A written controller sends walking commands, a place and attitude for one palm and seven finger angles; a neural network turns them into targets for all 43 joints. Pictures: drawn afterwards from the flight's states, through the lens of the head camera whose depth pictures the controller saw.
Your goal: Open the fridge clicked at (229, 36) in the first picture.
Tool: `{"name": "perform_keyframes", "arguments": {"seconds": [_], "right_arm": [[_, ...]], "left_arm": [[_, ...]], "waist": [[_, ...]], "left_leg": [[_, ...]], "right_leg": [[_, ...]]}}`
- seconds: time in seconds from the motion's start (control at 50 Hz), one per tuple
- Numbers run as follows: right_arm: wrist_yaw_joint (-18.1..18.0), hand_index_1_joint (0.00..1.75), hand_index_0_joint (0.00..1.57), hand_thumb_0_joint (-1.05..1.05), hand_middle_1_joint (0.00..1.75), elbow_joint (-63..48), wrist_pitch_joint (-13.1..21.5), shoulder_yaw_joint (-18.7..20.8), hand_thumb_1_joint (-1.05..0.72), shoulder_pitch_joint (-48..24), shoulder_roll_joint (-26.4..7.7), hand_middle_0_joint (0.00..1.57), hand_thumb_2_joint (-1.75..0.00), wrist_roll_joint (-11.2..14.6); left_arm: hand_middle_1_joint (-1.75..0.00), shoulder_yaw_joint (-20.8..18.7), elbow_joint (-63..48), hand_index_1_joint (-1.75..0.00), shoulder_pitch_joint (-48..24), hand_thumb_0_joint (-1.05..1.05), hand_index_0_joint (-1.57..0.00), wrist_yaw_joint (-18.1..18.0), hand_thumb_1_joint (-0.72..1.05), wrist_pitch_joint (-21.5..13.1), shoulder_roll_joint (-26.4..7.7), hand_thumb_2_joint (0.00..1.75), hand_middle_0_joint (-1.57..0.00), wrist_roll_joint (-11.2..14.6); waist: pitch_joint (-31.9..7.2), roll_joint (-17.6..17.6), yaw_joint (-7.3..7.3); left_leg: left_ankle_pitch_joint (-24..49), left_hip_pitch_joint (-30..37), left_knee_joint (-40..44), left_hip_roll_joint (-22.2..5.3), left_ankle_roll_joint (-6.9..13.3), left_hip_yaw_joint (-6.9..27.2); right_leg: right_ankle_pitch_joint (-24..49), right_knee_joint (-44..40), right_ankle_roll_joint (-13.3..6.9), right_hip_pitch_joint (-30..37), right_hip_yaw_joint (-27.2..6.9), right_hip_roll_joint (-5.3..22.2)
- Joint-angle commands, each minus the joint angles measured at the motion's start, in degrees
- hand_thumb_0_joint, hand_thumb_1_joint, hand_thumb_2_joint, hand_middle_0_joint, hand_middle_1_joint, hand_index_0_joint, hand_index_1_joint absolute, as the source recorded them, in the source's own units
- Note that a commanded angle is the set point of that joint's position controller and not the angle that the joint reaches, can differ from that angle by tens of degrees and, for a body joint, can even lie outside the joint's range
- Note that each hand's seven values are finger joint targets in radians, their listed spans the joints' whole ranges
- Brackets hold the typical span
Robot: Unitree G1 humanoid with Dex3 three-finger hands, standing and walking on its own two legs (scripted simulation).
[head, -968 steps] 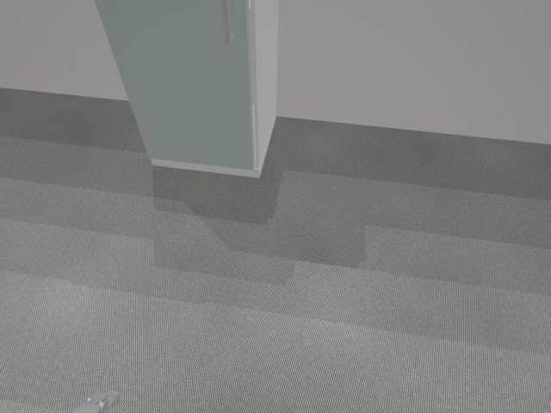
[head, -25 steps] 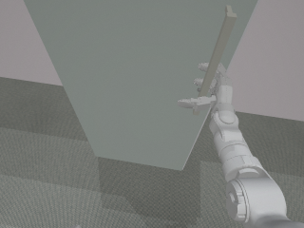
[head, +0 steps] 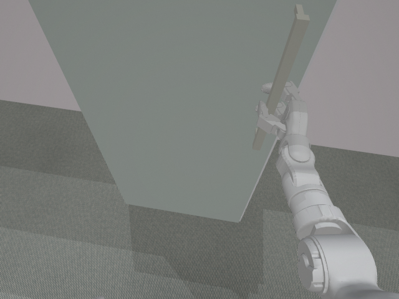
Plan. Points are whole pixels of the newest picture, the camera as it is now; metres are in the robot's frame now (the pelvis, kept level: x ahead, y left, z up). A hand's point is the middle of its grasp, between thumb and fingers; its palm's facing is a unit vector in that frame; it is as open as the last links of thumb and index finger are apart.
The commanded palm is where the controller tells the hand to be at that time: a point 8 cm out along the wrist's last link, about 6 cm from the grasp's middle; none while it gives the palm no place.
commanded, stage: grip the handle and tug to test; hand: right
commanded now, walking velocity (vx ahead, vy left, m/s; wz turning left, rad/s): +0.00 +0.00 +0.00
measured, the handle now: (273, 92) +0.51 -0.07 +0.15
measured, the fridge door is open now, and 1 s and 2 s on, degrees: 0 0 27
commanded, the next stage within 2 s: pull the door a little, standing still in 0.72 s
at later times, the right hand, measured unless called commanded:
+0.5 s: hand (259, 116) +0.46 -0.05 +0.13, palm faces +0.01 +1.00 +0.00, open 5.4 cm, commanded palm +0.42 -0.11 +0.13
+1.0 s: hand (260, 117) +0.45 -0.05 +0.13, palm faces +0.00 +1.00 +0.01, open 5.6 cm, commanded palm +0.40 -0.10 +0.13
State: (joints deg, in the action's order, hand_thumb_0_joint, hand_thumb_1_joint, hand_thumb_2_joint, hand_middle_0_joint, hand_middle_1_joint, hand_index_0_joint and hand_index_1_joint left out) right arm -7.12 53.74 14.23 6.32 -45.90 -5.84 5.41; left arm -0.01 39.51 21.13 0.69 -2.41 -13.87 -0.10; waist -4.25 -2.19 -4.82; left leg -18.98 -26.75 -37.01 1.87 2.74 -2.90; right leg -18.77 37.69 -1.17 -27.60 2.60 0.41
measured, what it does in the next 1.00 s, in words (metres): stands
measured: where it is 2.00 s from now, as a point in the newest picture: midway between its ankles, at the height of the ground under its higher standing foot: outside the picture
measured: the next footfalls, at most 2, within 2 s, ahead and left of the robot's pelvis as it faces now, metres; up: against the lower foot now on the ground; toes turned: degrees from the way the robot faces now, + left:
right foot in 1.98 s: +0.01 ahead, -0.02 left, +0.00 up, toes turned -14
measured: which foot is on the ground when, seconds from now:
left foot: down 0.00-1.00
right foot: down 0.00-1.00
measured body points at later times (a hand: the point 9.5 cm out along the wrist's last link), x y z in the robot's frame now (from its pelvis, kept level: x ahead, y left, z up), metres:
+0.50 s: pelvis +0.00 +0.01 +0.00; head +0.04 +0.02 +0.45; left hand +0.06 +0.26 -0.13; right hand +0.45 -0.10 +0.13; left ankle -0.01 +0.09 -0.72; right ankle +0.00 -0.11 -0.72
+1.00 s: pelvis +0.03 +0.01 +0.01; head +0.07 +0.03 +0.46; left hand +0.13 +0.26 -0.11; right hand +0.45 -0.10 +0.13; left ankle -0.01 +0.09 -0.72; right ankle +0.00 -0.11 -0.72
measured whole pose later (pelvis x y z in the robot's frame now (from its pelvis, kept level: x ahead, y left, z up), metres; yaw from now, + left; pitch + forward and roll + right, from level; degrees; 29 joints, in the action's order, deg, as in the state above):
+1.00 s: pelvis +0.03 +0.01 +0.01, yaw +0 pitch +8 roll +0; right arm -7.1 32.4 3.9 3.5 -32.4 -3.1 5.6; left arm -0.2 35.5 17.4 0.5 0.1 -13.4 0.2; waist -4.4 -2.2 -2.8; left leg -19.6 -20.5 -32.6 2.4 3.3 -2.3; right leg -18.9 32.4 -0.4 -20.8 2.8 0.6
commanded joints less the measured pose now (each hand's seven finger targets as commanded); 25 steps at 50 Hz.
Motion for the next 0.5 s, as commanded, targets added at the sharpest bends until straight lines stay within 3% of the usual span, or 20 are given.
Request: {"name": "perform_keyframes", "arguments": {"seconds": [0.0,0.04,0.06,0.08,0.12,0.16,0.18,0.22,0.26,0.32,0.34,0.42,0.48], "right_arm": [[-0.2,1.40,0.45,0.00,1.40,-12.4,3.8,0.4,-0.90,-31.0,-6.5,0.45,-0.90,-0.7],[-0.5,1.40,0.45,0.00,1.40,-12.9,3.8,1.1,-0.90,-29.8,-6.8,0.45,-0.90,-0.8],[-0.6,1.40,0.45,0.00,1.40,-13.4,3.9,0.9,-0.90,-30.6,-6.7,0.45,-0.90,-0.8],[-1.0,1.40,0.45,0.00,1.40,-12.9,3.9,2.7,-0.90,-29.1,-7.8,0.45,-0.90,-0.5],[-0.9,1.40,0.45,0.00,1.40,-13.5,4.1,0.8,-0.90,-28.8,-6.3,0.45,-0.90,-0.7],[-0.7,1.40,0.45,0.00,1.40,-14.4,4.3,0.7,-0.90,-27.6,-5.5,0.45,-0.90,-0.5],[-0.8,1.40,0.45,0.00,1.40,-13.7,4.2,1.7,-0.90,-28.1,-7.1,0.45,-0.90,-0.6],[-0.7,1.40,0.45,0.00,1.40,-12.8,4.2,1.0,-0.90,-28.8,-6.6,0.45,-0.90,-0.7],[-0.5,1.40,0.45,0.00,1.40,-13.4,4.4,2.5,-0.90,-28.3,-8.4,0.45,-0.90,-0.7],[-0.1,1.40,0.45,0.00,1.40,-14.7,4.5,1.5,-0.90,-27.1,-7.3,0.45,-0.90,-0.8],[0.2,1.40,0.45,0.00,1.40,-15.4,4.3,1.1,-0.90,-25.5,-6.3,0.45,-0.90,-0.5],[0.5,1.40,0.45,0.00,1.40,-15.7,3.6,1.6,-0.90,-21.6,-6.9,0.45,-0.90,-0.1],[0.9,1.40,0.45,0.00,1.40,-17.8,2.7,2.2,-0.90,-20.3,-7.4,0.45,-0.90,0.1]], "left_arm": [[-0.30,-2.4,-5.0,-0.30,2.7,0.00,-0.20,-0.6,0.90,-1.8,-7.3,0.90,-0.20,0.2],[-0.30,-2.4,-5.3,-0.30,2.3,0.00,-0.20,-0.7,0.90,-1.8,-7.1,0.90,-0.20,0.2],[-0.30,-2.3,-5.1,-0.30,2.3,0.00,-0.20,-0.7,0.90,-1.9,-7.0,0.90,-0.20,0.1],[-0.30,-2.3,-5.2,-0.30,2.4,0.00,-0.20,-0.7,0.90,-1.9,-7.0,0.90,-0.20,0.0],[-0.30,-2.3,-5.5,-0.30,2.4,0.00,-0.20,-0.6,0.90,-1.8,-7.0,0.90,-0.20,0.0],[-0.30,-2.4,-5.9,-0.30,2.0,0.00,-0.20,-0.5,0.90,-2.1,-6.9,0.90,-0.20,0.0],[-0.30,-2.2,-5.6,-0.30,1.8,0.00,-0.20,-0.6,0.90,-1.9,-7.0,0.90,-0.20,0.1],[-0.30,-2.3,-5.6,-0.30,2.2,0.00,-0.20,-0.7,0.90,-1.8,-7.0,0.90,-0.20,0.0],[-0.30,-2.2,-5.8,-0.30,1.8,0.00,-0.20,-0.8,0.90,-1.9,-7.0,0.90,-0.20,0.1],[-0.30,-2.3,-6.0,-0.30,2.0,0.00,-0.20,-0.8,0.90,-1.8,-6.8,0.90,-0.20,0.1],[-0.30,-2.2,-6.4,-0.30,1.5,0.00,-0.20,-0.7,0.90,-2.0,-6.7,0.90,-0.20,0.2],[-0.30,-2.2,-6.8,-0.30,1.4,0.00,-0.20,-0.6,0.90,-1.8,-6.9,0.90,-0.20,0.3],[-0.30,-2.3,-7.5,-0.30,0.7,0.00,-0.20,-0.7,0.90,-1.7,-6.9,0.90,-0.20,0.4]], "waist": [[-18.8,5.7,-1.52],[-20.5,3.7,-0.72],[-20.7,3.2,-1.01],[-21.1,4.1,-0.14],[-20.6,5.9,-0.93],[-21.1,5.5,-0.48],[-20.1,5.2,-0.55],[-18.8,7.0,-1.10],[-20.1,5.8,-0.32],[-21.0,5.3,-0.05],[-21.7,3.2,0.32],[-20.3,6.8,0.75],[-20.2,6.2,1.05]], "left_leg": [[21.0,6.3,4.4,0.2,-1.7,2.1],[22.2,7.1,4.1,0.0,-1.6,2.3],[22.2,7.0,4.0,0.0,-1.6,2.1],[23.0,8.0,3.9,0.1,-1.5,2.2],[23.8,8.6,4.0,0.1,-1.7,2.2],[24.4,8.7,3.9,0.2,-1.8,2.2],[24.4,8.7,4.2,0.0,-1.8,2.5],[22.9,8.7,4.9,-0.1,-2.1,2.6],[23.9,9.8,4.6,-0.2,-1.9,3.1],[25.2,10.7,4.5,-0.2,-1.8,2.8],[26.1,10.6,4.3,-0.2,-1.8,2.9],[26.5,12.2,4.9,-0.2,-2.0,2.9],[27.6,13.0,5.1,-0.4,-2.2,3.2]], "right_leg": [[14.2,-2.7,-1.0,10.2,-2.4,-1.1],[15.5,-2.6,-1.0,11.1,-2.2,-1.3],[15.8,-2.7,-0.9,11.5,-2.2,-1.2],[16.4,-2.7,-0.9,11.0,-2.1,-1.3],[16.5,-2.7,-1.1,10.6,-2.0,-1.2],[16.7,-2.6,-1.0,10.9,-1.8,-1.3],[16.2,-2.7,-1.0,10.2,-1.6,-1.2],[14.3,-3.0,-1.2,9.3,-1.6,-1.3],[14.5,-3.0,-1.2,9.3,-1.4,-1.5],[15.9,-3.1,-1.2,10.1,-1.3,-1.5],[16.6,-2.9,-1.2,10.7,-1.1,-1.6],[16.2,-3.3,-1.3,9.3,-1.0,-1.5],[15.8,-3.6,-1.4,9.0,-0.5,-1.7]]}}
